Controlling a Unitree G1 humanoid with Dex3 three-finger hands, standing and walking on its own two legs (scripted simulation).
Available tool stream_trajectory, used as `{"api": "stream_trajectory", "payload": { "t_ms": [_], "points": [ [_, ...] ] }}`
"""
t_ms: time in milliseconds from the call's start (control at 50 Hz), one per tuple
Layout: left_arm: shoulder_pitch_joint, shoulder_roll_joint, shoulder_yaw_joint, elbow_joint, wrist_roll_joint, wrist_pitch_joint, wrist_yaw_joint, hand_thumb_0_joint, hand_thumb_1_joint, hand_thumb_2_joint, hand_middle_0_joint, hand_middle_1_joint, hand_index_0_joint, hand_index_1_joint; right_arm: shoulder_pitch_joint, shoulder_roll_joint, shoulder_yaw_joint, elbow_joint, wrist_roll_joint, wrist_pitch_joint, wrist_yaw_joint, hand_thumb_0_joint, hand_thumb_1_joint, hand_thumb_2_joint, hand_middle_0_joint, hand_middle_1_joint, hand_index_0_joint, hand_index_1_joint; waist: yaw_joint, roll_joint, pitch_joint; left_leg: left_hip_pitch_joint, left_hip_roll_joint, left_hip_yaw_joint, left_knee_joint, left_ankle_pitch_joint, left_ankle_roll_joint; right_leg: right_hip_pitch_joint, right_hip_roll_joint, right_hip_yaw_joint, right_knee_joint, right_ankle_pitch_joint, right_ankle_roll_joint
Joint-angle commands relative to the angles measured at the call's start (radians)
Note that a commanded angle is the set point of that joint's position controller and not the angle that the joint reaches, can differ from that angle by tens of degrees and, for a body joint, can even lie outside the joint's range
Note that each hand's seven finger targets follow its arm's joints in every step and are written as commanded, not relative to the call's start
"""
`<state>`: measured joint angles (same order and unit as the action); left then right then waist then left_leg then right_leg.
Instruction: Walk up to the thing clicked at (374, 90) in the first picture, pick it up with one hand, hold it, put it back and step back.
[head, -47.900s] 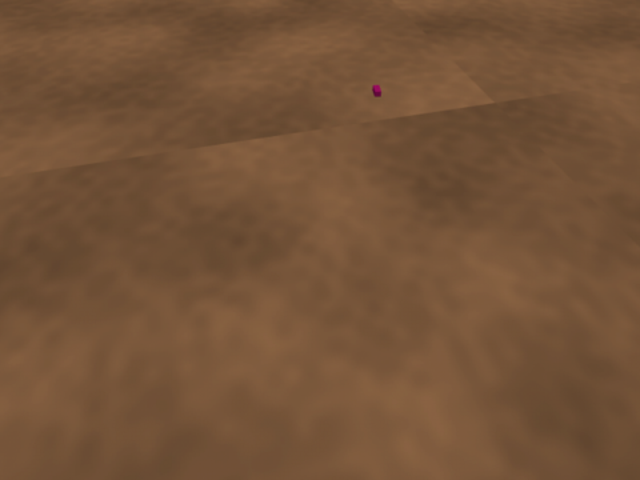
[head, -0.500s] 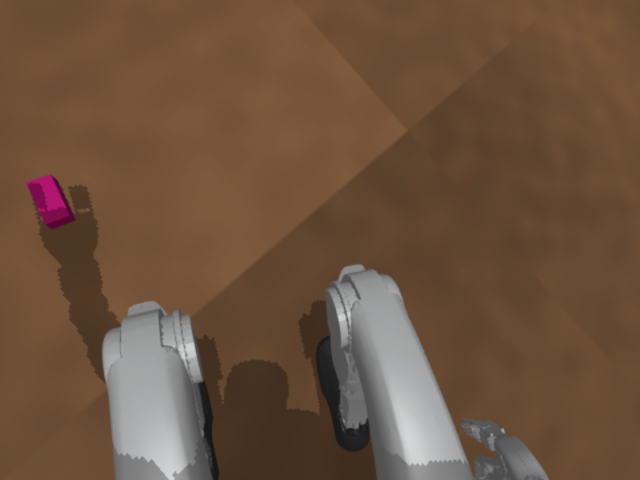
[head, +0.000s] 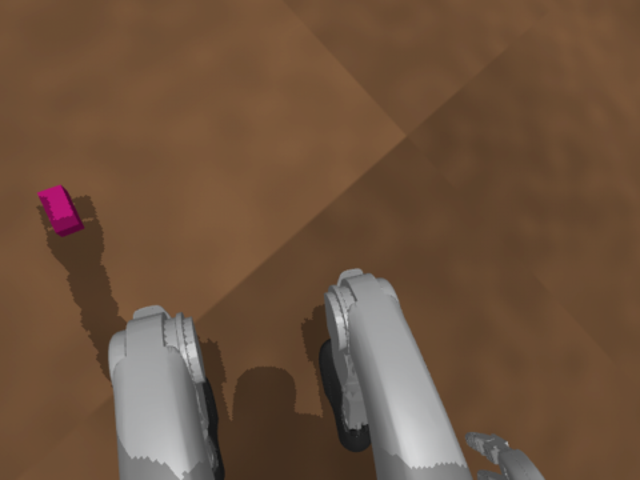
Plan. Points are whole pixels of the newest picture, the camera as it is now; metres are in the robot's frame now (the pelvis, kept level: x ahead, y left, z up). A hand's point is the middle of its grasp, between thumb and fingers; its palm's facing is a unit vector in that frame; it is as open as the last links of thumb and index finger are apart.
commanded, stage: withdraw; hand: left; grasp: from above
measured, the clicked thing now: (61, 211) +0.53 +0.33 -0.38
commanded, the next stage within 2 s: none
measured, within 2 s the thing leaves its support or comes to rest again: neither
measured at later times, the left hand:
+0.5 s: hand out of the picture +0.50 +0.33 -0.11, palm faces -0.42 -0.05 -0.91, open 14.2 cm
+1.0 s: hand out of the picture +0.49 +0.33 -0.11, palm faces -0.48 -0.06 -0.88, open 14.2 cm
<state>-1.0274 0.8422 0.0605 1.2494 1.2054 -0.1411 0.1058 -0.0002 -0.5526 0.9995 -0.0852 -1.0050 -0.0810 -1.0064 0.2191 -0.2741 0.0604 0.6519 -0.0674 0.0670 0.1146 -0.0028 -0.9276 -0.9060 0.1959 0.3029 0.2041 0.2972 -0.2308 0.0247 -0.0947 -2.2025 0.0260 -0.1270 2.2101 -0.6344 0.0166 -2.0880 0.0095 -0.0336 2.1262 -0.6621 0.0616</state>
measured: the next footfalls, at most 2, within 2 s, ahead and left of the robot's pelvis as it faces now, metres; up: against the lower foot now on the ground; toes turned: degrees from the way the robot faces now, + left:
none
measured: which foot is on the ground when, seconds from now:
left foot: down 0.00-1.00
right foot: down 0.00-1.00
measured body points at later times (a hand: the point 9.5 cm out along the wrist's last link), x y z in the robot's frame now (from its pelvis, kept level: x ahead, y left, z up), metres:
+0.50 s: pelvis +0.00 +0.00 -0.01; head +0.23 +0.07 +0.37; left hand +0.52 +0.33 -0.06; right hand +0.05 -0.27 -0.11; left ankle +0.09 +0.12 -0.36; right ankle +0.11 -0.15 -0.36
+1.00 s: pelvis +0.00 +0.00 +0.00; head +0.23 +0.06 +0.39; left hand +0.51 +0.33 -0.06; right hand +0.06 -0.27 -0.10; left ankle +0.09 +0.12 -0.36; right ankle +0.11 -0.15 -0.36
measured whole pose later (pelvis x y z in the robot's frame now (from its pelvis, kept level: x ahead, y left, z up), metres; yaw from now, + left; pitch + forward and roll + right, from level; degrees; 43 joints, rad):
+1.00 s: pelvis +0.00 +0.00 +0.00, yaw +0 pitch +36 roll -9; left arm -1.01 0.82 0.04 1.27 1.18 -0.15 0.08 0.00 -0.54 0.99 -0.08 -1.00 -0.08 -1.00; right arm 0.20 -0.28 0.06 0.64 -0.07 0.06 0.12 0.00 -0.92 -0.90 0.20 0.30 0.20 0.30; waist -0.22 0.03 -0.09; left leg -2.19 0.03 -0.13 2.20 -0.64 0.01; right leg -2.08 0.01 -0.03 2.12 -0.66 0.06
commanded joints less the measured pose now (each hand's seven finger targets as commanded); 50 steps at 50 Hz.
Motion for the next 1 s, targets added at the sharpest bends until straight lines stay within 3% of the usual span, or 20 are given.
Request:
{"api": "stream_trajectory", "payload": {
  "t_ms": [0,40,60,80,160,220,300,380,440,460,480,500,540,580,620,640,760,920,960,980],
  "points": [
    [-0.234,0.178,-0.004,-0.124,-0.044,0.001,-0.017,0.0,-0.543,0.975,-0.077,-0.994,-0.081,-0.988,0.188,-0.234,-0.078,-0.019,0.004,-0.008,-0.017,0.0,-0.915,-0.902,0.199,0.3,0.199,0.3,-0.006,0.194,-0.588,0.516,-0.014,0.054,-0.27,0.099,0.019,0.272,0.036,-0.089,-0.226,0.159,-0.095],
    [-0.27,0.194,0.005,-0.133,-0.05,-0.029,-0.021,0.0,-0.538,0.973,-0.078,-0.995,-0.083,-0.988,0.169,-0.239,-0.074,-0.03,0.005,-0.015,-0.024,0.0,-0.915,-0.902,0.199,0.3,0.199,0.3,-0.019,0.174,-0.559,0.486,-0.014,0.048,-0.258,0.081,0.02,0.248,0.034,-0.088,-0.218,0.148,-0.095],
    [-0.288,0.233,0.027,-0.116,-0.045,-0.048,-0.015,0.0,-0.542,0.976,-0.08,-0.997,-0.084,-0.991,0.165,-0.24,-0.067,-0.024,0.002,-0.018,-0.026,0.0,-0.917,-0.903,0.199,0.3,0.199,0.3,-0.025,0.167,-0.528,0.453,-0.015,0.048,-0.251,0.045,0.02,0.232,0.034,-0.088,-0.215,0.115,-0.095],
    [-0.33,0.202,-0.002,-0.141,-0.042,-0.072,-0.01,0.0,-0.545,0.976,-0.078,-0.997,-0.082,-0.991,0.169,-0.23,-0.06,-0.009,-0.001,-0.022,-0.027,0.0,-0.917,-0.903,0.199,0.3,0.199,0.3,-0.031,0.196,-0.513,0.462,-0.015,0.05,-0.247,0.033,0.015,0.211,0.032,-0.086,-0.211,0.108,-0.097],
    [-0.422,0.292,0.047,-0.15,0.01,-0.135,0.07,0.0,-0.551,0.985,-0.076,-1.002,-0.079,-0.998,0.159,-0.237,-0.05,0.011,-0.019,-0.039,-0.028,0.0,-0.916,-0.903,0.199,0.3,0.199,0.3,-0.017,0.301,-0.596,0.536,-0.016,0.051,-0.227,0.051,-0.001,0.179,0.029,-0.091,-0.162,0.121,-0.099],
    [-0.477,0.279,0.041,-0.142,0.051,-0.129,0.13,0.0,-0.57,1.0,-0.068,-1.013,-0.068,-1.011,0.179,-0.246,-0.054,0.019,-0.031,-0.045,-0.022,0.0,-0.917,-0.904,0.199,0.3,0.198,0.3,-0.035,0.378,-0.639,0.618,-0.016,0.044,-0.238,0.079,-0.008,0.155,0.024,-0.105,-0.153,0.141,-0.096],
    [-0.465,0.325,0.083,-0.181,0.058,-0.058,0.16,0.0,-0.577,1.005,-0.067,-1.01,-0.064,-1.012,0.199,-0.261,-0.08,0.002,-0.031,-0.043,-0.014,0.0,-0.917,-0.905,0.199,0.3,0.198,0.3,0.004,0.452,-0.809,0.744,-0.014,0.047,-0.265,0.17,-0.01,0.206,0.019,-0.104,-0.153,0.204,-0.101],
    [-0.371,0.248,0.043,-0.113,0.02,0.019,0.115,0.0,-0.567,0.998,-0.068,-1.007,-0.068,-1.006,0.207,-0.245,-0.084,0.004,-0.019,-0.028,-0.01,0.0,-0.915,-0.904,0.199,0.3,0.199,0.3,-0.005,0.35,-0.764,0.665,-0.016,0.059,-0.253,0.183,0.008,0.245,0.031,-0.101,-0.185,0.215,-0.098],
    [-0.292,0.199,0.011,-0.063,-0.005,0.04,0.058,0.0,-0.549,0.981,-0.078,-0.996,-0.081,-0.991,0.196,-0.234,-0.082,0.003,-0.013,-0.02,-0.011,0.0,-0.915,-0.903,0.199,0.299,0.199,0.299,-0.011,0.26,-0.638,0.54,-0.019,0.064,-0.25,0.122,0.017,0.253,0.034,-0.095,-0.203,0.178,-0.096],
    [-0.285,0.229,0.034,-0.072,-0.015,0.034,0.045,0.0,-0.545,0.977,-0.079,-0.997,-0.083,-0.991,0.176,-0.243,-0.083,-0.025,-0.01,-0.022,-0.013,0.0,-0.915,-0.902,0.199,0.299,0.198,0.299,-0.014,0.208,-0.609,0.499,-0.018,0.059,-0.247,0.094,0.023,0.256,0.034,-0.093,-0.209,0.158,-0.094],
    [-0.289,0.186,0.0,-0.075,-0.028,0.026,0.028,0.0,-0.536,0.971,-0.085,-0.996,-0.09,-0.989,0.175,-0.232,-0.073,-0.014,-0.007,-0.023,-0.014,0.0,-0.915,-0.902,0.199,0.299,0.199,0.299,-0.025,0.2,-0.587,0.463,-0.02,0.065,-0.24,0.079,0.025,0.268,0.035,-0.089,-0.212,0.149,-0.092],
    [-0.275,0.231,0.035,-0.077,-0.029,0.014,0.021,0.0,-0.55,0.977,-0.077,-1.006,-0.082,-0.999,0.164,-0.242,-0.075,-0.025,-0.006,-0.023,-0.015,0.0,-0.917,-0.903,0.199,0.3,0.198,0.3,-0.02,0.181,-0.564,0.446,-0.019,0.062,-0.238,0.075,0.026,0.266,0.033,-0.088,-0.209,0.145,-0.092],
    [-0.307,0.237,0.033,-0.118,-0.024,-0.02,0.01,0.0,-0.545,0.975,-0.079,-1.005,-0.085,-0.997,0.155,-0.242,-0.068,-0.03,-0.004,-0.027,-0.019,0.0,-0.917,-0.902,0.199,0.3,0.199,0.3,-0.02,0.196,-0.572,0.462,-0.018,0.056,-0.232,0.075,0.02,0.242,0.032,-0.089,-0.197,0.141,-0.094],
    [-0.353,0.305,0.07,-0.154,-0.014,-0.06,0.017,0.0,-0.553,0.983,-0.073,-1.009,-0.077,-1.002,0.159,-0.244,-0.063,-0.022,-0.009,-0.028,-0.024,0.0,-0.916,-0.902,0.199,0.3,0.199,0.3,-0.018,0.239,-0.586,0.486,-0.018,0.054,-0.226,0.069,0.013,0.228,0.031,-0.087,-0.186,0.134,-0.097],
    [-0.393,0.305,0.061,-0.179,0.006,-0.091,0.029,0.0,-0.566,0.992,-0.072,-1.01,-0.073,-1.007,0.171,-0.237,-0.058,-0.009,-0.012,-0.03,-0.024,0.0,-0.92,-0.904,0.199,0.3,0.198,0.3,-0.018,0.285,-0.628,0.524,-0.018,0.06,-0.217,0.094,0.006,0.223,0.029,-0.086,-0.172,0.153,-0.097],
    [-0.412,0.332,0.081,-0.19,0.014,-0.102,0.042,0.0,-0.573,0.996,-0.067,-1.012,-0.068,-1.01,0.173,-0.24,-0.058,-0.013,-0.016,-0.032,-0.024,0.0,-0.919,-0.904,0.199,0.3,0.198,0.3,-0.019,0.303,-0.643,0.548,-0.018,0.057,-0.22,0.102,0.004,0.217,0.029,-0.089,-0.167,0.158,-0.097],
    [-0.42,0.293,0.068,-0.205,0.019,-0.058,0.086,0.0,-0.578,1.0,-0.064,-1.008,-0.062,-1.007,0.212,-0.257,-0.086,-0.009,-0.018,-0.03,-0.015,0.0,-0.918,-0.905,0.199,0.3,0.198,0.3,-0.001,0.413,-0.759,0.714,-0.012,0.045,-0.274,0.169,-0.007,0.221,0.022,-0.098,-0.178,0.199,-0.099],
    [-0.245,0.188,0.001,-0.106,-0.034,0.003,0.0,0.0,-0.539,0.974,-0.079,-0.992,-0.084,-0.985,0.195,-0.234,-0.082,-0.015,-0.003,-0.009,-0.016,0.0,-0.914,-0.902,0.199,0.299,0.199,0.299,-0.004,0.194,-0.611,0.511,-0.019,0.063,-0.258,0.114,0.022,0.289,0.032,-0.086,-0.228,0.171,-0.092],
    [-0.235,0.236,0.034,-0.107,-0.041,-0.016,-0.009,0.0,-0.535,0.97,-0.078,-0.993,-0.084,-0.985,0.165,-0.24,-0.076,-0.035,-0.002,-0.01,-0.018,0.0,-0.914,-0.901,0.199,0.3,0.199,0.3,0.002,0.172,-0.576,0.48,-0.017,0.062,-0.25,0.105,0.023,0.293,0.032,-0.082,-0.222,0.165,-0.092],
    [-0.264,0.23,0.032,-0.12,-0.04,-0.032,-0.007,0.0,-0.532,0.968,-0.082,-0.992,-0.088,-0.984,0.163,-0.237,-0.072,-0.032,-0.003,-0.011,-0.021,0.0,-0.915,-0.902,0.199,0.3,0.199,0.3,-0.009,0.163,-0.582,0.477,-0.017,0.061,-0.238,0.109,0.023,0.281,0.034,-0.083,-0.215,0.168,-0.092]
  ]
}}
